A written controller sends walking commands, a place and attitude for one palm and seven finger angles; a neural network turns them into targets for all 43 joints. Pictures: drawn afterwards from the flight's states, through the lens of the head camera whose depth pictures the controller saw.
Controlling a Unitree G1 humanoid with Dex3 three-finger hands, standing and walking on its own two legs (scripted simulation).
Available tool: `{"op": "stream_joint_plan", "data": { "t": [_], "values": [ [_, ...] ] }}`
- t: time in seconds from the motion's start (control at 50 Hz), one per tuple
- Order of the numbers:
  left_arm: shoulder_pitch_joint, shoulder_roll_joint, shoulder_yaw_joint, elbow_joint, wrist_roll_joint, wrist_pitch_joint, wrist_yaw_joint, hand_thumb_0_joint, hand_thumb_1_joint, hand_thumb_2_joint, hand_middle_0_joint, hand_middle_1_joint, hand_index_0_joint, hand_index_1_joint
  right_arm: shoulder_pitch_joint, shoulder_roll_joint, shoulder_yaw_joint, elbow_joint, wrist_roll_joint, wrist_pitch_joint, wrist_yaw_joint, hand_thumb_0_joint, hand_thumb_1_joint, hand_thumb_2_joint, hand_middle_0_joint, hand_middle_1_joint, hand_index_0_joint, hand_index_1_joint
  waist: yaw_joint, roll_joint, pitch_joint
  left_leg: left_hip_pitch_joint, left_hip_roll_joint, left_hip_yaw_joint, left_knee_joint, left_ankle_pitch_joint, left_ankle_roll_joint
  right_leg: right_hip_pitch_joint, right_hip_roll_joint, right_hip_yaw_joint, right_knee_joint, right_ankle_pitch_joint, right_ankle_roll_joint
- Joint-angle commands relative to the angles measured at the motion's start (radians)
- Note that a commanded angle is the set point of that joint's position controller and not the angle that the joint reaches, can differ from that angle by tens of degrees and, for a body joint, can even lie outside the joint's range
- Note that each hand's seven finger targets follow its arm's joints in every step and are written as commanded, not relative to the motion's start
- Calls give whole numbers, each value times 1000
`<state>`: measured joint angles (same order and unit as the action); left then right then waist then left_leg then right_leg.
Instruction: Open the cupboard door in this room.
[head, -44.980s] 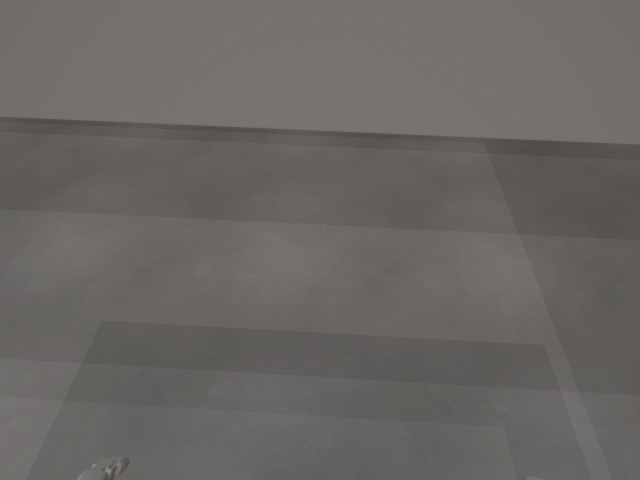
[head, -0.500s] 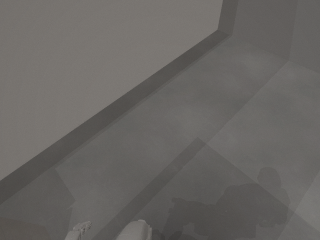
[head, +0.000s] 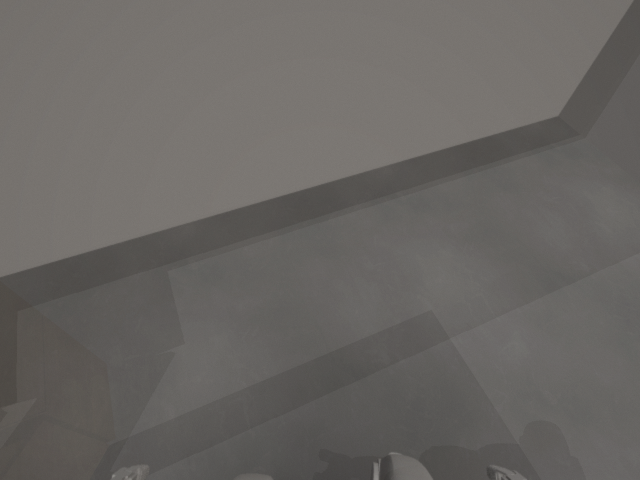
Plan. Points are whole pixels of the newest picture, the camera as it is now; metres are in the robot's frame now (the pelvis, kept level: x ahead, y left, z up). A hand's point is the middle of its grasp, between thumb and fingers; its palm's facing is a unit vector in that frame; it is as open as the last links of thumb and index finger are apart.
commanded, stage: turn to face it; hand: left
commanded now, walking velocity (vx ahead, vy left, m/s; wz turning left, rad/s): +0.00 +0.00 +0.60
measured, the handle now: out of the picture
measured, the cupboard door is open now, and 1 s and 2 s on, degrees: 48 48 48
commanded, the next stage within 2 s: take the last steps up to it in 1.98 s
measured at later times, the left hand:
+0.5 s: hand out of the picture +0.01 +0.16 -0.17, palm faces +0.34 -0.91 -0.23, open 7.4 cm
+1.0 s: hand out of the picture +0.01 +0.18 -0.15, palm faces +0.56 -0.78 -0.30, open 7.4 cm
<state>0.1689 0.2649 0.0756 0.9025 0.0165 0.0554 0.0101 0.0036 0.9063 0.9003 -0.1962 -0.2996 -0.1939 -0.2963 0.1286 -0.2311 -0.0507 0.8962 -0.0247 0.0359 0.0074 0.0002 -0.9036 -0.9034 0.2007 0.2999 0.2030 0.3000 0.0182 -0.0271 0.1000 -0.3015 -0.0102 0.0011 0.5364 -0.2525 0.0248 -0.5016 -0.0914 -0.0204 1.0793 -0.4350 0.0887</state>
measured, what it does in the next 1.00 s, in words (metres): steps on the spot, turning left: right foot, then left foot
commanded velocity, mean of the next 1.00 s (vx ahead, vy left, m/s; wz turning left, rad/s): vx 0.00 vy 0.00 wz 0.60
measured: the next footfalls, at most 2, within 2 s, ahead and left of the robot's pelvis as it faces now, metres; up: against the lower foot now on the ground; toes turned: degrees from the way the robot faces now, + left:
right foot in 0.18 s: +0.05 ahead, -0.16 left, +0.00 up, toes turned +4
left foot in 0.56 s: +0.00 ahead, +0.09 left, +0.00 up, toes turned +27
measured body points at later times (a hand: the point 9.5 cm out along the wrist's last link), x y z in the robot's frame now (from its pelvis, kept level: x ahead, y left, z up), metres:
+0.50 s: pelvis +0.00 -0.04 +0.00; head +0.06 -0.02 +0.44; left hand -0.01 +0.21 -0.15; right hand +0.17 -0.26 -0.14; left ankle -0.04 +0.08 -0.70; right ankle +0.01 -0.16 -0.73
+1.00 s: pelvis +0.03 -0.06 -0.01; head +0.09 -0.05 +0.44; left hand -0.02 +0.22 -0.13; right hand +0.24 -0.24 -0.17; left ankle -0.04 +0.06 -0.71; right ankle +0.09 -0.16 -0.74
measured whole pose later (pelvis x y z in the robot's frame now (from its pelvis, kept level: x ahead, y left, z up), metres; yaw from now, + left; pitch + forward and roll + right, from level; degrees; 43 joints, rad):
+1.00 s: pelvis +0.03 -0.06 -0.01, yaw +36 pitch +2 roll +1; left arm 0.13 0.21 0.05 0.84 0.02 0.00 0.02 0.00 0.90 0.90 -0.20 -0.30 -0.19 -0.30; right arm 0.17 -0.25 -0.08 0.92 -0.02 0.07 0.01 0.00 -0.90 -0.90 0.20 0.30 0.20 0.30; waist -0.02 0.05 0.10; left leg -0.42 -0.05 -0.12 0.78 -0.44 -0.03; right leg -0.31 -0.03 -0.06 0.61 -0.34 0.00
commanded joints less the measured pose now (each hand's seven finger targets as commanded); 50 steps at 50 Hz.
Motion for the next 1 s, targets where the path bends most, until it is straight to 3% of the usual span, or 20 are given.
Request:
{"op": "stream_joint_plan", "data": {
  "t": [0.0,0.12,0.14,0.16,0.18,0.26,0.4,0.48,0.5,0.52,0.54,0.56,0.58,0.68,0.8,0.88,0.9,0.92,0.94,0.98],
  "values": [
    [-22,60,9,-99,2,-25,-2,0,900,900,-200,-300,-200,-300,24,-216,-61,-54,-3,-16,-10,0,-900,-900,200,300,200,300,-34,166,-122,78,228,-246,-204,216,130,28,23,-1,-142,11,-3],
    [93,71,16,-87,-5,-48,6,0,900,900,-200,-300,-200,-300,-28,-199,-75,-81,5,-2,-7,0,-900,-900,200,300,200,300,19,156,-163,-88,152,-294,-72,161,77,373,75,-34,-586,173,-28],
    [130,130,28,-86,5,-60,14,0,900,900,-200,-300,-200,-300,-18,-150,-69,-90,14,-2,-3,0,-900,-900,200,300,200,300,39,-8,-181,-223,72,-230,64,5,19,510,-67,107,-744,146,-65],
    [140,217,41,-89,19,-65,21,0,900,900,-200,-300,-200,-300,-19,-87,-58,-113,18,-6,3,0,-900,-900,200,300,200,300,51,-291,-169,-367,-82,-29,341,-316,-66,537,-355,393,-823,230,-184],
    [114,198,27,-97,8,-65,25,0,900,900,-200,-300,-200,-300,-29,-134,-64,-105,4,0,4,0,-900,-900,200,300,200,300,40,-223,-154,-332,-27,-78,568,-352,-56,404,-411,375,-814,296,-247],
    [-24,92,1,-123,3,-68,26,0,900,900,-200,-300,-200,-300,9,-95,-56,-45,7,22,23,0,-900,-900,200,300,200,300,-45,-187,-104,-304,34,-25,714,-148,-91,348,-223,36,-730,526,-190],
    [114,140,23,-67,13,-68,24,0,900,900,-200,-300,-200,-300,-94,-49,-30,-57,16,11,29,0,-900,-900,200,300,200,300,33,-168,-135,-193,24,87,293,-213,-93,493,-263,-51,-642,752,-200],
    [102,170,39,-60,7,-63,16,0,900,900,-200,-300,-200,-300,-24,-71,-33,-48,15,-1,24,0,-900,-900,200,300,200,300,-6,-167,-165,-3,-1,129,42,-76,-63,423,-270,-113,-526,713,-151],
    [82,157,39,-62,2,-60,13,0,900,900,-200,-300,-200,-300,35,-101,-42,-36,11,-7,25,0,-900,-900,200,300,200,300,-45,-105,-193,129,21,93,-86,43,-47,344,-253,-145,-406,638,-111],
    [83,110,34,-94,-5,-54,6,0,900,900,-200,-300,-200,-300,113,-213,-69,-28,1,-17,19,0,-900,-900,200,300,200,300,-87,156,-257,327,234,-185,-130,336,52,106,-148,-195,-190,277,-39],
    [9,50,5,-147,-5,-48,5,0,900,900,-200,-300,-200,-300,192,-303,-90,-14,1,-12,8,0,-900,-900,200,300,200,300,-132,359,-242,366,451,-447,-150,735,207,-103,-36,-128,-1,-275,1],
    [-56,74,6,-154,6,-33,17,0,900,900,-200,-300,-200,-300,226,-280,-83,9,2,-10,-3,0,-900,-900,200,300,200,300,-143,238,-245,315,443,-419,-146,610,230,-116,-41,-15,78,-244,-15],
    [-73,56,10,-139,0,-33,16,0,900,900,-200,-300,-200,-300,178,-266,-81,-8,-1,-14,-16,0,-900,-900,200,300,200,300,-117,246,-213,268,382,-387,-151,523,209,-139,-37,10,108,-172,-13],
    [2,62,14,-77,1,-24,-1,0,900,900,-200,-300,-200,-300,35,-196,-54,-46,2,-25,-20,0,-900,-900,200,300,200,300,-29,160,-149,154,236,-197,-177,434,125,-49,-13,16,38,30,3],
    [-40,54,6,-110,-2,-30,0,0,900,900,-200,-300,-200,-300,46,-206,-65,-47,-3,-16,-14,0,-900,-900,200,300,200,300,-44,175,-149,128,222,-266,-158,370,135,54,40,-4,-214,4,0],
    [47,55,10,-98,-9,-45,5,0,900,900,-200,-300,-200,-300,-5,-203,-74,-63,2,-7,-14,0,-900,-900,200,300,200,300,-1,194,-171,18,178,-311,-75,365,102,285,88,-29,-505,126,-20],
    [95,86,17,-91,-7,-55,9,0,900,900,-200,-300,-200,-300,-17,-185,-72,-72,10,-7,-10,0,-900,-900,200,300,200,300,26,134,-183,-61,135,-294,-15,277,62,413,59,-6,-646,223,-27],
    [135,161,35,-84,8,-66,19,0,900,900,-200,-300,-200,-300,-4,-124,-65,-84,19,-8,-5,0,-900,-900,200,300,200,300,43,-93,-205,-243,24,-184,165,-3,-9,571,-158,199,-772,258,-87],
    [134,222,37,-89,17,-65,23,0,900,900,-200,-300,-200,-300,-23,-97,-60,-109,18,-10,1,0,-900,-900,200,300,200,300,52,-276,-171,-328,-82,-38,434,-380,-65,507,-402,398,-804,396,-215],
    [61,149,18,-97,3,-69,29,0,900,900,-200,-300,-200,-300,-19,-126,-67,-69,7,7,2,0,-900,-900,200,300,200,300,5,-236,-130,-326,-2,-91,705,-297,-66,399,-331,297,-761,501,-246]
  ]
}}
